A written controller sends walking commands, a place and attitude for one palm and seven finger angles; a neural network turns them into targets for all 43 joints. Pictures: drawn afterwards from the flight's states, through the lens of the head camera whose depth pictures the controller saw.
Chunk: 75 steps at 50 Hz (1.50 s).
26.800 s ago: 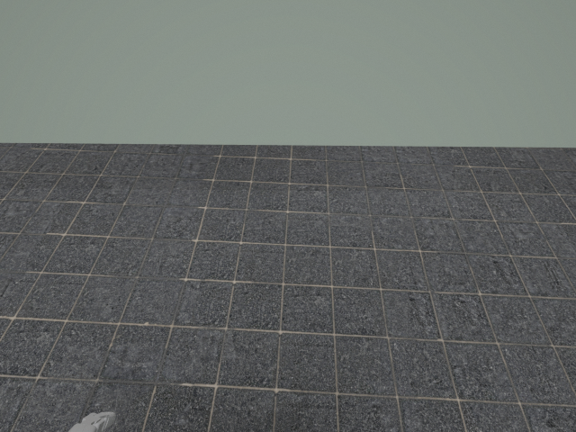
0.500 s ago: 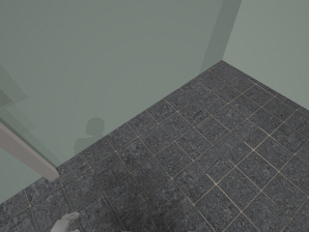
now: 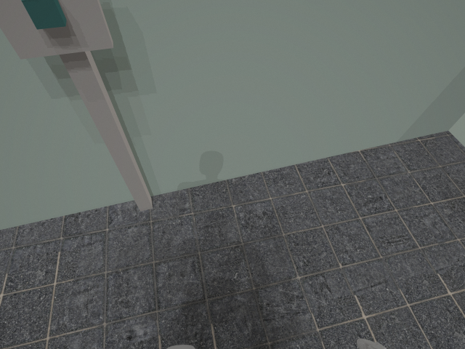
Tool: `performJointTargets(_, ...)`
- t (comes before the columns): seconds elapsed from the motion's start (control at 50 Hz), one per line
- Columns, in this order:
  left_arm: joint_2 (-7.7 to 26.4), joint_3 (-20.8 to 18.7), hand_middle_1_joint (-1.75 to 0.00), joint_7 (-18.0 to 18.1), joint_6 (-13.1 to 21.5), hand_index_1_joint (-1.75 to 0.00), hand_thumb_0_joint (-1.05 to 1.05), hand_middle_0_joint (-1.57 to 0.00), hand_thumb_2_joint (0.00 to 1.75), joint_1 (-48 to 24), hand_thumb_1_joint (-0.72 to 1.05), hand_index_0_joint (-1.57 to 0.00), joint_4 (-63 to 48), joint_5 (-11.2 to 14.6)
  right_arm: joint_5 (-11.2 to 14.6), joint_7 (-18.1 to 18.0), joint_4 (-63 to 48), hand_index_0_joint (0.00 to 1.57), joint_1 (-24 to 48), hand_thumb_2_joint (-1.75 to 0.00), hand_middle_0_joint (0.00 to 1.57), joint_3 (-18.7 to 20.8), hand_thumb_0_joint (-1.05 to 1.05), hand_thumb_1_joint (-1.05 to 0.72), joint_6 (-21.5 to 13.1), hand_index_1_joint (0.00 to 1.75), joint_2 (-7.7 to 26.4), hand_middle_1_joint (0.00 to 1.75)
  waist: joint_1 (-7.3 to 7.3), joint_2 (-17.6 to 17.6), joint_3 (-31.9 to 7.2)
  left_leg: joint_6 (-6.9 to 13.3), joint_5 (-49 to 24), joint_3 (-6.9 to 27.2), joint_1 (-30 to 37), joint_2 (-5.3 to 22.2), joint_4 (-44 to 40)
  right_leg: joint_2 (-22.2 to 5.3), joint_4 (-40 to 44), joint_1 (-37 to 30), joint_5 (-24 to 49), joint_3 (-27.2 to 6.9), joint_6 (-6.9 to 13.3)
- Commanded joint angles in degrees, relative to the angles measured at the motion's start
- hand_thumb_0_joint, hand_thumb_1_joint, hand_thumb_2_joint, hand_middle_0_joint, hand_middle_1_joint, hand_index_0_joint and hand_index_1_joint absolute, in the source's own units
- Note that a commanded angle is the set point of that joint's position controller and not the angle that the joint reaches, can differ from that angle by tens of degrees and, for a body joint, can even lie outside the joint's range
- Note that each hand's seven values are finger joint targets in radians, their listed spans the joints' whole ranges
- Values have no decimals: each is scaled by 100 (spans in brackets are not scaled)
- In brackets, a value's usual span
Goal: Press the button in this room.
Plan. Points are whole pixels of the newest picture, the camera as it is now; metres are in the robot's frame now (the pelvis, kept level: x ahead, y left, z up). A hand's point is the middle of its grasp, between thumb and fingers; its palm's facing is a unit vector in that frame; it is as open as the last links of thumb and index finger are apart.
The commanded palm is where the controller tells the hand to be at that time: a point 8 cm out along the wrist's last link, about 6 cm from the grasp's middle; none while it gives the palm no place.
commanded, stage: turn to face it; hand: left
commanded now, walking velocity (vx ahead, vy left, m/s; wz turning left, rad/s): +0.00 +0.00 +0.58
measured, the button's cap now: (45, 9) +0.67 +0.45 +0.18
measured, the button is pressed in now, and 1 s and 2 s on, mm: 0 0 0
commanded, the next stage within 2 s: take the last steps up to it in 0.58 s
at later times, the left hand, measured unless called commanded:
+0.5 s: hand out of the picture +0.07 +0.20 -0.14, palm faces +0.21 -0.94 -0.28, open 7.3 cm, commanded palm none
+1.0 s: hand out of the picture -0.10 +0.19 -0.17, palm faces +0.41 -0.89 -0.20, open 7.4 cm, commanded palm none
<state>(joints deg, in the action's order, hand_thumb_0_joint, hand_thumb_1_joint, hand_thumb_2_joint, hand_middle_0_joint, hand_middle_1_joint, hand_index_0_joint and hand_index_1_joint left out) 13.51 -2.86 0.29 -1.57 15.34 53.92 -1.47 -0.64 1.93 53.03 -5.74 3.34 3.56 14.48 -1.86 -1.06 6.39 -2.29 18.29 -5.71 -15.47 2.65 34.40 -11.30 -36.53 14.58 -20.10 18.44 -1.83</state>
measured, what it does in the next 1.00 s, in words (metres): steps on the spot, turning left: right foot, then left foot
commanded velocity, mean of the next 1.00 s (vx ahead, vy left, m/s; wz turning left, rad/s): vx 0.10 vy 0.01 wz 0.26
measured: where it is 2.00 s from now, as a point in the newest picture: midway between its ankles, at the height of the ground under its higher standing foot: (211, 318)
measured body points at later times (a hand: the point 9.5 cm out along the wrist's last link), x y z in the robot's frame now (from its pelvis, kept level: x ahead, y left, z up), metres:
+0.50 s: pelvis +0.00 -0.02 +0.00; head +0.04 -0.04 +0.45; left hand +0.06 +0.25 -0.12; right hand +0.10 -0.26 -0.16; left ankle -0.02 +0.11 -0.71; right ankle +0.03 -0.12 -0.73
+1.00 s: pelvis +0.00 +0.02 +0.01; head +0.00 +0.03 +0.46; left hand -0.12 +0.24 -0.15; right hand +0.15 -0.18 -0.13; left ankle -0.07 +0.10 -0.73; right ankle +0.03 -0.11 -0.68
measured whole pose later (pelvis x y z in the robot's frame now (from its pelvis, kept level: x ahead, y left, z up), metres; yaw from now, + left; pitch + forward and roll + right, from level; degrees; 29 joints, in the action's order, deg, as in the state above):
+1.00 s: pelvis +0.00 +0.02 +0.01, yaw +21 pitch -2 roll +0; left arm 13.2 -2.9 -0.5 -2.2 19.2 63.2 -1.7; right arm -1.3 0.0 58.2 -13.2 1.8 -1.3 9.5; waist -1.9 -2.0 1.9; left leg 1.3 19.4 -5.1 -7.0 1.1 27.7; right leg -5.3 -53.8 21.2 -25.5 6.1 -0.9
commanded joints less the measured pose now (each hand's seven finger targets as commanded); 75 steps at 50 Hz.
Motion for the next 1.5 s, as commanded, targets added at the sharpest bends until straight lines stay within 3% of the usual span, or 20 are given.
performJointTargets(0.0,655,-146,-30,46,14,-30,0,-20,90,-529,90,-20,-742,39,-11,-124,-131,20,-1256,-90,20,428,0,-90,-236,30,1654,30,764,1691,-1322,1333,-4006,2555,1923,2240,-1350,259,-2360,1998,-1920,-1071,-347)
performJointTargets(0.12,686,-217,-30,0,-12,-30,0,-20,90,-407,90,-20,-351,61,-26,-243,-329,20,-301,-90,20,243,0,-90,-324,30,996,30,241,852,-874,1063,-3413,1524,1061,1067,-1342,433,-2846,1732,-333,-1676,-398)
performJointTargets(0.38,525,-110,-30,73,78,-30,0,-20,90,-302,90,-20,-431,120,-59,-228,-268,20,-366,-90,20,306,0,-90,-231,30,902,30,119,972,-889,1047,-2725,2348,100,792,-916,973,272,-141,156,-1559,-250)
performJointTargets(0.42,876,-174,-30,120,200,-30,0,-20,90,87,90,-20,-345,51,22,-192,-286,20,-507,-90,20,256,0,-90,-250,30,525,30,-27,-160,-1110,490,-1177,1826,-831,154,103,122,1748,-1418,999,-2284,-34)
performJointTargets(0.44,1290,-250,-30,150,241,-30,0,-20,90,116,90,-20,-365,-17,32,-167,-409,20,-538,-90,20,192,0,-90,-264,30,195,30,-31,-1527,-967,86,1099,899,-1691,-663,1254,-1284,1953,-1587,1832,-3697,600)
performJointTargets(0.48,1150,-265,-30,183,208,-30,0,-20,90,-195,90,-20,-481,49,-27,-196,-301,20,-482,-90,20,290,0,-90,-98,30,493,30,58,-1165,-737,110,1407,1190,-1405,-395,2842,-1443,2134,-423,1564,-3650,1074)
performJointTargets(0.58,668,-139,-30,151,260,-30,0,-20,90,-534,90,-20,-453,36,-31,-113,87,20,-759,-90,20,220,0,-90,-50,30,306,30,282,-844,-440,-71,326,859,-1282,-132,3251,-605,1938,-237,1838,-2054,770)
performJointTargets(0.72,900,-209,-30,108,298,-30,0,-20,90,394,90,-20,72,-21,-11,-140,77,20,-219,-90,20,31,0,-90,-191,30,68,30,-178,-918,-754,-106,822,361,-937,-119,1175,-785,1783,-1226,2431,-2144,972)
performJointTargets(0.82,848,-204,-30,49,292,-30,0,-20,90,216,90,-20,304,16,-25,-149,307,20,-871,-90,20,-31,0,-90,-407,30,18,30,147,-805,-793,102,75,-67,650,-181,-920,-554,1560,-390,404,-1852,691)
performJointTargets(0.84,656,-154,-30,27,267,-30,0,-20,90,115,90,-20,294,68,-21,-170,445,20,-1222,-90,20,10,0,-90,-474,30,210,30,331,-133,-853,195,-134,279,1509,37,-1507,-259,1006,301,1,-1505,425)
performJointTargets(0.88,121,17,-30,-45,267,-30,0,-20,90,-209,90,-20,9,36,-74,-236,596,20,-1956,-90,20,180,0,-90,-451,30,1023,30,659,1740,-482,1087,510,2665,2131,1939,-2302,696,-1152,2209,-1329,-876,13)
performJointTargets(0.94,250,-30,-30,-109,260,-30,0,-20,90,-690,90,-20,99,-5,-76,-304,608,20,-1578,-90,20,63,0,-90,-504,30,551,30,546,1220,558,1313,834,2399,994,1709,-2682,398,-2408,2541,-554,-1581,95)
performJointTargets(1.02,167,4,-30,-168,253,-30,0,-20,90,-175,90,-20,377,-3,-28,-328,639,20,-1482,-90,20,30,0,-90,-682,30,371,30,254,725,76,1166,-953,1302,1341,1260,-2488,393,-2411,2292,273,-1494,-50)
performJointTargets(1.22,10,-32,-30,-221,298,-30,0,-20,90,-863,90,-20,80,40,-100,-345,979,20,-1786,-90,20,99,0,-90,-719,30,374,30,311,873,289,1091,-1910,850,909,1302,-2076,564,-358,1206,571,-1136,58)
performJointTargets(1.28,334,-143,-30,-183,414,-30,0,-20,90,658,90,-20,539,13,-53,-319,1009,20,-1654,-90,20,108,0,-90,-700,30,403,30,-397,192,-525,737,-2508,437,456,798,-222,872,590,-977,913,-1020,243)
performJointTargets(1.3,807,-269,-30,-110,506,-30,0,-20,90,1541,90,-20,784,-48,3,-260,956,20,-1794,-90,20,79,0,-90,-719,30,134,30,-719,-766,-1139,482,-1347,72,-518,308,1498,-179,1019,-2232,510,-2258,545)
performJointTargets(1.32,1301,-337,-30,-41,516,-30,0,-20,90,1964,90,-20,907,17,52,-249,754,20,-1855,-90,20,10,0,-90,-713,30,-186,30,-630,-1865,-1445,337,1487,152,-1617,-342,3186,-1549,1912,-2574,712,-4562,1069)
performJointTargets(1.34,1267,-338,-30,-25,509,-30,0,-20,90,1496,90,-20,810,96,70,-244,748,20,-1634,-90,20,46,0,-90,-641,30,-17,30,-563,-1526,-1270,406,1383,771,-1611,-41,3917,-1650,2442,-1762,-667,-4888,1213)
performJointTargets(1.4,483,-149,-30,37,514,-30,0,-20,90,85,90,-20,416,54,-52,-164,761,20,-1276,-90,20,64,0,-90,-561,30,-212,30,18,-246,-214,315,-14,754,-1694,501,3865,-1068,2610,-78,-870,-3323,935)
performJointTargets(1.48,148,-54,-30,48,624,-30,0,-20,90,185,90,-20,552,7,-91,-131,884,20,-1637,-90,20,27,0,-90,-433,30,-401,30,262,-487,-400,99,-342,449,-1272,512,2860,-587,2575,81,870,-2068,837)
